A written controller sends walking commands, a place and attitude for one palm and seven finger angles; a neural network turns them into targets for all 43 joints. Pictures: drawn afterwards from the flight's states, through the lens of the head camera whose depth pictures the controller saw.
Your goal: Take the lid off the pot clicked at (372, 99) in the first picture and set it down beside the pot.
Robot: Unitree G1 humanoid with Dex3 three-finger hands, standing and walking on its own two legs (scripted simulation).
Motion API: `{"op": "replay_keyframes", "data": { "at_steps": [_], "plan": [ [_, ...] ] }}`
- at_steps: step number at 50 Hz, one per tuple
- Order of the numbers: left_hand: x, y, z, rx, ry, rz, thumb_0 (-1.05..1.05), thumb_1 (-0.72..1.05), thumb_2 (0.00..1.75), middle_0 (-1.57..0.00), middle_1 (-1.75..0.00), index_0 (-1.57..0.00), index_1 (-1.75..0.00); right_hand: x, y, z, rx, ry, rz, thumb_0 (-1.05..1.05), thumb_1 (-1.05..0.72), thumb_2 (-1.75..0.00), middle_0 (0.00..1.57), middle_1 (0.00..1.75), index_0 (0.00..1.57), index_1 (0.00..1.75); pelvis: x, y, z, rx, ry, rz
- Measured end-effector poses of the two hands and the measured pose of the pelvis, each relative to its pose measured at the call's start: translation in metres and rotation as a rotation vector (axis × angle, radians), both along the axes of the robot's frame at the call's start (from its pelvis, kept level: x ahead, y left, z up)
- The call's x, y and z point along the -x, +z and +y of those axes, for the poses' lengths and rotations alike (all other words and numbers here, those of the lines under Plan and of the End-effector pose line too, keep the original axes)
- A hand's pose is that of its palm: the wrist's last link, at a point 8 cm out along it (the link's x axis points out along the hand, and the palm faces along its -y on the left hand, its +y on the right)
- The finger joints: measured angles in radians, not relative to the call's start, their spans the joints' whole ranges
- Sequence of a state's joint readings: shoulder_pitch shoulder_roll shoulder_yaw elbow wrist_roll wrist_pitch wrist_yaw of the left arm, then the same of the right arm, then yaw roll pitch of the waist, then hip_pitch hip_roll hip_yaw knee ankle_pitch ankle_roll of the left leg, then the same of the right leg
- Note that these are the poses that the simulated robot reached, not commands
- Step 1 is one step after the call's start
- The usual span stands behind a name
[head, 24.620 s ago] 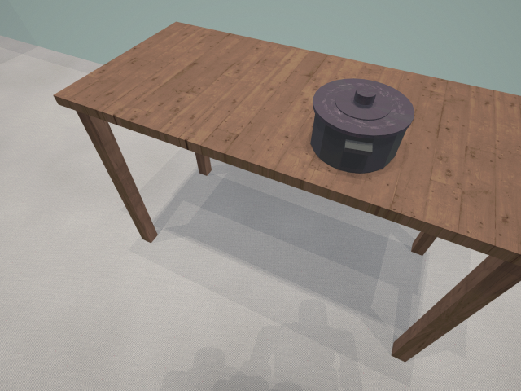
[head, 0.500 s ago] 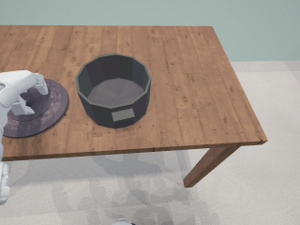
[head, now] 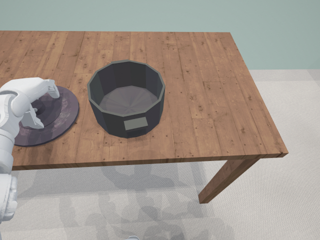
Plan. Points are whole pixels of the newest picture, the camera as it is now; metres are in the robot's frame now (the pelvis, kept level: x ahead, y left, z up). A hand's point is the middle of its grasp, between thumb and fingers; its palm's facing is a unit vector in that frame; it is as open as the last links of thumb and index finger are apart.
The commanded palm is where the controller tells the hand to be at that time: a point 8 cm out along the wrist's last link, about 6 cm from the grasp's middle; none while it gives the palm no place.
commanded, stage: raise the empty hand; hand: left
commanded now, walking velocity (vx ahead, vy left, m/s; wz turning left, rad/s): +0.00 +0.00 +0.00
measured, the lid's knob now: (35, 107) +0.45 +0.34 +0.04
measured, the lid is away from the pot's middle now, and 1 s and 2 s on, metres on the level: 0.25 0.25 0.25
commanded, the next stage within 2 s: draw the hand back to the body in 1.24 s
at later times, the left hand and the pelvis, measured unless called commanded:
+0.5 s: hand (24, 92) +0.43 +0.32 +0.12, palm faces -0.36 -0.08 -0.93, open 11.0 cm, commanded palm +0.43 +0.32 +0.19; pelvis +0.00 +0.00 +0.01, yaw +0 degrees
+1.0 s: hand (11, 74) +0.43 +0.32 +0.17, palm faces -0.31 -0.07 -0.95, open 11.0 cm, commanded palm +0.43 +0.32 +0.24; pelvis +0.00 -0.01 +0.01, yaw +2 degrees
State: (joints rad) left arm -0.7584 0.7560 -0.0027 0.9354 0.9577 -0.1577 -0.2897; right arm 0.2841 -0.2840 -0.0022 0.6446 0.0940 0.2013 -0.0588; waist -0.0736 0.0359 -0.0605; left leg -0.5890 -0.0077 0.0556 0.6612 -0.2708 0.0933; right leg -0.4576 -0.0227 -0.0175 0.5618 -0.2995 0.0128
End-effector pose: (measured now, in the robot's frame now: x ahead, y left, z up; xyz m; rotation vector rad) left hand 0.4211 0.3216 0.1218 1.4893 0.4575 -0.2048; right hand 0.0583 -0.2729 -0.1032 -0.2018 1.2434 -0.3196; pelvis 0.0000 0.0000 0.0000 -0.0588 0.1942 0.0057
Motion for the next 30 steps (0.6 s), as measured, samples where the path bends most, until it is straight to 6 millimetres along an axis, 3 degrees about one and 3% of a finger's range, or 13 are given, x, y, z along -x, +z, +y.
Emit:
{"op": "replay_keyframes", "data": {
  "at_steps": [17, 30],
  "plan": [
    [-0.005, 0.036, 0.002, -0.004, 0.021, -0.029, 0.00, -0.06, 0.76, -0.42, -0.77, -0.41, -0.76, 0.001, 0.004, -0.002, -0.001, -0.002, -0.014, 0.01, -0.91, -0.90, 0.20, 0.30, 0.20, 0.30, -0.001, 0.005, -0.002, -0.004, 0.005, -0.025],
    [-0.005, 0.066, 0.001, -0.013, 0.027, -0.055, 0.00, -0.06, 0.76, -0.42, -0.77, -0.41, -0.76, -0.010, 0.005, 0.001, -0.027, 0.015, -0.036, 0.01, -0.91, -0.90, 0.20, 0.30, 0.20, 0.30, -0.001, 0.009, -0.004, -0.010, 0.010, -0.042]
  ]
}}
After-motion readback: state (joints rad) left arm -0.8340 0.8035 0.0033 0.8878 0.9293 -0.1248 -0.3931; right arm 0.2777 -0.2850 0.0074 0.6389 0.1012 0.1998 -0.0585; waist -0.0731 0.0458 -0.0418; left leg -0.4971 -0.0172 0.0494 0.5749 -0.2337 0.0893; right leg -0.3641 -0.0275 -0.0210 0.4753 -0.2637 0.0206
